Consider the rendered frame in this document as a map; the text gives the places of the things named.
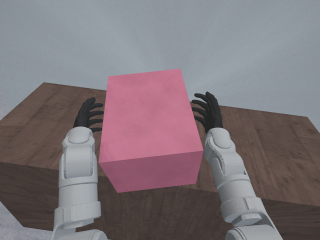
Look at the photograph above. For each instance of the robot right upper arm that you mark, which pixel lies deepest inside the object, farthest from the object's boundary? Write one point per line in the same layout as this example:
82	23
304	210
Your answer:
253	232

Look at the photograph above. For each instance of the robot left forearm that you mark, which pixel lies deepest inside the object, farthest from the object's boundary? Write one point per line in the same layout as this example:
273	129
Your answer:
78	203

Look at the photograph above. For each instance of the robot left hand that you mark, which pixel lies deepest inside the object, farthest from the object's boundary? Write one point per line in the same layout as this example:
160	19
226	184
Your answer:
84	114

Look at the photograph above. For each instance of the pedestal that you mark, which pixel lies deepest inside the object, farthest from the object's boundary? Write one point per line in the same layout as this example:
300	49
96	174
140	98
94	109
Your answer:
280	152

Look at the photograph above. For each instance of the robot left upper arm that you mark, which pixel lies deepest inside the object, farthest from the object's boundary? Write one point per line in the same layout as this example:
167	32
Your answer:
93	234

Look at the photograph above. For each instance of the carton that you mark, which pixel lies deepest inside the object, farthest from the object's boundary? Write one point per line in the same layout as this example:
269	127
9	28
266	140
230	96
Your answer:
149	135

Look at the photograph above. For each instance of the robot right forearm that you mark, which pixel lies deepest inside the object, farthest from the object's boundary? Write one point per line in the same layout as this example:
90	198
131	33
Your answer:
239	204

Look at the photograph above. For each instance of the robot right hand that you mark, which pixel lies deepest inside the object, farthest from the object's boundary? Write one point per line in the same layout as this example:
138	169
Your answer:
212	113

